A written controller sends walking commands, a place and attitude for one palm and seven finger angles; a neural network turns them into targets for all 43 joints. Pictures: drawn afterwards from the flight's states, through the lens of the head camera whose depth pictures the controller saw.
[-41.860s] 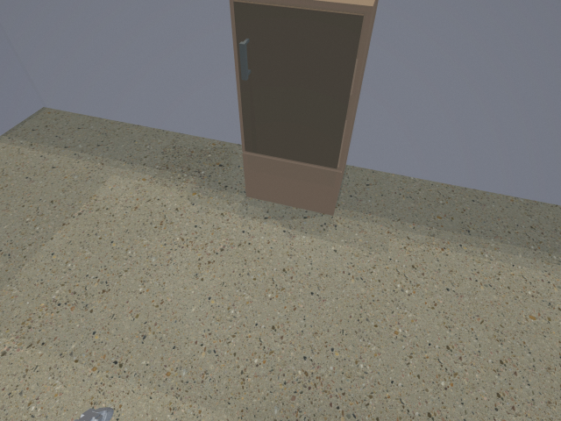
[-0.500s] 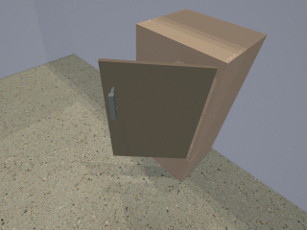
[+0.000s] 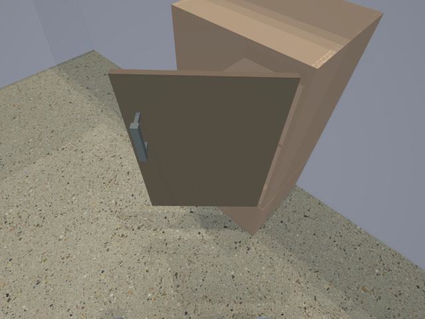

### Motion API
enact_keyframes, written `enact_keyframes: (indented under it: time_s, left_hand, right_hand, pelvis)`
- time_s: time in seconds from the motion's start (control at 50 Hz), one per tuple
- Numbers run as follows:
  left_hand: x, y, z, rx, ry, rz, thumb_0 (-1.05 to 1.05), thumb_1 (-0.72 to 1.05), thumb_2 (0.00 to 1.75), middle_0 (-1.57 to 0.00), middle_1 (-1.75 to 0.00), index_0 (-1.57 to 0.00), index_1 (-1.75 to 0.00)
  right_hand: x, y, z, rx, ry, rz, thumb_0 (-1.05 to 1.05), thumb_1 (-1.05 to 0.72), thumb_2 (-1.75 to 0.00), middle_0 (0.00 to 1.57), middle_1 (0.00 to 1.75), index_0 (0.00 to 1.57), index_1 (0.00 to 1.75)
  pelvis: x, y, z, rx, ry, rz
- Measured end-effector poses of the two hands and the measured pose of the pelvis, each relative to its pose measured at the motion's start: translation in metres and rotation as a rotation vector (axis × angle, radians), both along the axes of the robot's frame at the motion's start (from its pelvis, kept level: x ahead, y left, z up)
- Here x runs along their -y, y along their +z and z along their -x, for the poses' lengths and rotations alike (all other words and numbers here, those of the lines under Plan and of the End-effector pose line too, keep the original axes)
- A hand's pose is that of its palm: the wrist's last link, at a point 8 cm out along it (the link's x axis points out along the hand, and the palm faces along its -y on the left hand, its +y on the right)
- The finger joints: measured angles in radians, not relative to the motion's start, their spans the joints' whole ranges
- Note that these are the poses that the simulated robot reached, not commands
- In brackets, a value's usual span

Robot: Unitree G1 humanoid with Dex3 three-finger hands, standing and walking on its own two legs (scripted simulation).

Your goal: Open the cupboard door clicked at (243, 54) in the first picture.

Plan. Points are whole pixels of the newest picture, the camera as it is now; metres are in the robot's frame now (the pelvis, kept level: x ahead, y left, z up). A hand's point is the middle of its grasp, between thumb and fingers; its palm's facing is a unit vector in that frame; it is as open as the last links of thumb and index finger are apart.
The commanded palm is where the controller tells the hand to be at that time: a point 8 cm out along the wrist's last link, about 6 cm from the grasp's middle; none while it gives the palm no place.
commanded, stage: come to a stop and stand still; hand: left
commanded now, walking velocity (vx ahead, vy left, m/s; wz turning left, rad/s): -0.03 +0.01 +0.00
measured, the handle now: (140, 137) +0.53 +0.20 -0.02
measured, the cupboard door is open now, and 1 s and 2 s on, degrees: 42 42 42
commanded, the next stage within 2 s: look again from close up in 1.22 s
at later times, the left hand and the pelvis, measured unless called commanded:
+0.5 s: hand out of the picture -0.01 +0.19 -0.14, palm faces +0.01 -0.96 -0.30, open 7.4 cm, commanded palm none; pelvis -0.01 -0.01 +0.01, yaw -1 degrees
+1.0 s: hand out of the picture +0.06 +0.13 -0.15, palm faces +0.01 -0.97 -0.26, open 7.3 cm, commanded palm none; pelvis +0.02 -0.05 +0.01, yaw +0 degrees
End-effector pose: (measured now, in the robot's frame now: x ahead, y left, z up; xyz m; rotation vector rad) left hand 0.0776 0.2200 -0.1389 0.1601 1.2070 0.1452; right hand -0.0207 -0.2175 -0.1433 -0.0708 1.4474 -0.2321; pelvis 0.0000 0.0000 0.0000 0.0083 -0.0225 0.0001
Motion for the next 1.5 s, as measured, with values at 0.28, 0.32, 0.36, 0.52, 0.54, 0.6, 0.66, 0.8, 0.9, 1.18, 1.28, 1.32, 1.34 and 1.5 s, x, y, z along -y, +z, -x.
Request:
enact_keyframes:
  time_s: [0.28,0.32,0.36,0.52,0.54,0.6,0.66,0.8,0.9,1.18,1.28,1.32,1.34,1.5]
  left_hand:
    - [-0.030,0.016,0.060,-0.071,0.014,-0.072,0.01,0.92,0.90,-0.20,-0.30,-0.20,-0.30]
    - [-0.031,0.021,0.069,-0.088,0.018,-0.088,0.01,0.91,0.90,-0.20,-0.30,-0.20,-0.30]
    - [-0.030,0.025,0.077,-0.106,0.018,-0.098,0.01,0.91,0.90,-0.20,-0.30,-0.20,-0.30]
    - [-0.009,0.031,0.090,-0.159,0.018,-0.092,0.01,0.91,0.90,-0.20,-0.30,-0.20,-0.30]
    - [-0.005,0.030,0.089,-0.163,0.018,-0.087,0.01,0.91,0.90,-0.20,-0.30,-0.20,-0.30]
    - [0.007,0.028,0.084,-0.168,0.012,-0.068,0.01,0.91,0.90,-0.20,-0.30,-0.20,-0.30]
    - [0.020,0.025,0.074,-0.164,0.005,-0.048,0.01,0.91,0.90,-0.20,-0.30,-0.20,-0.30]
    - [0.031,0.024,0.050,-0.142,-0.002,-0.052,0.02,0.93,0.90,-0.20,-0.30,-0.20,-0.30]
    - [0.036,0.025,0.035,-0.118,-0.001,-0.059,0.01,0.93,0.90,-0.20,-0.30,-0.20,-0.30]
    - [0.050,0.022,0.032,-0.119,0.030,-0.053,0.01,0.93,0.90,-0.20,-0.30,-0.20,-0.30]
    - [0.053,0.020,0.041,-0.143,0.044,-0.042,0.01,0.93,0.90,-0.20,-0.30,-0.20,-0.30]
    - [0.054,0.019,0.045,-0.155,0.049,-0.037,0.01,0.93,0.90,-0.20,-0.30,-0.20,-0.30]
    - [0.055,0.018,0.047,-0.161,0.051,-0.034,0.01,0.93,0.90,-0.20,-0.30,-0.20,-0.30]
    - [0.059,0.016,0.057,-0.190,0.062,-0.015,0.01,0.92,0.90,-0.20,-0.30,-0.20,-0.30]
  right_hand:
    - [0.002,0.003,-0.078,0.314,0.121,0.003,0.01,-0.92,-0.90,0.20,0.30,0.19,0.30]
    - [0.001,0.004,-0.084,0.339,0.129,-0.014,0.01,-0.92,-0.90,0.20,0.30,0.20,0.30]
    - [0.003,0.005,-0.086,0.346,0.135,-0.027,0.01,-0.92,-0.90,0.20,0.30,0.20,0.30]
    - [0.024,0.000,-0.060,0.241,0.141,-0.035,0.00,-0.92,-0.90,0.20,0.30,0.20,0.30]
    - [0.027,-0.001,-0.055,0.218,0.139,-0.035,0.00,-0.92,-0.90,0.20,0.30,0.20,0.30]
    - [0.034,-0.002,-0.036,0.149,0.130,-0.035,0.01,-0.91,-0.90,0.20,0.30,0.20,0.30]
    - [0.040,-0.002,-0.019,0.085,0.120,-0.036,0.01,-0.91,-0.90,0.20,0.30,0.20,0.30]
    - [0.044,-0.002,0.003,-0.009,0.098,-0.052,0.01,-0.91,-0.90,0.20,0.30,0.19,0.30]
    - [0.043,-0.003,0.001,-0.024,0.095,-0.069,0.01,-0.91,-0.90,0.20,0.30,0.19,0.30]
    - [0.050,-0.003,-0.036,0.033,0.117,-0.069,0.01,-0.90,-0.90,0.20,0.30,0.19,0.30]
    - [0.057,0.000,-0.042,0.035,0.124,-0.050,0.01,-0.91,-0.90,0.20,0.30,0.19,0.30]
    - [0.059,0.001,-0.043,0.034,0.127,-0.045,0.01,-0.91,-0.90,0.20,0.30,0.19,0.30]
    - [0.060,0.001,-0.044,0.032,0.128,-0.042,0.01,-0.91,-0.90,0.20,0.30,0.19,0.30]
    - [0.059,0.003,-0.042,0.015,0.132,-0.037,0.01,-0.91,-0.90,0.20,0.30,0.19,0.30]
  pelvis:
    - [-0.012,0.001,0.011,0.021,-0.022,-0.001]
    - [-0.009,0.003,0.012,0.021,-0.025,-0.007]
    - [-0.006,0.005,0.012,0.018,-0.027,-0.012]
    - [0.011,0.010,0.009,-0.005,-0.021,-0.021]
    - [0.013,0.011,0.008,-0.008,-0.020,-0.021]
    - [0.020,0.012,0.005,-0.012,-0.016,-0.020]
    - [0.027,0.012,0.000,-0.014,-0.012,-0.019]
    - [0.041,0.013,-0.009,-0.013,-0.006,-0.017]
    - [0.048,0.013,-0.015,-0.010,-0.002,-0.016]
    - [0.061,0.014,-0.023,-0.008,0.008,-0.011]
    - [0.063,0.014,-0.025,-0.008,0.010,-0.009]
    - [0.064,0.014,-0.025,-0.009,0.011,-0.008]
    - [0.064,0.014,-0.026,-0.009,0.012,-0.008]
    - [0.063,0.015,-0.027,-0.010,0.015,-0.005]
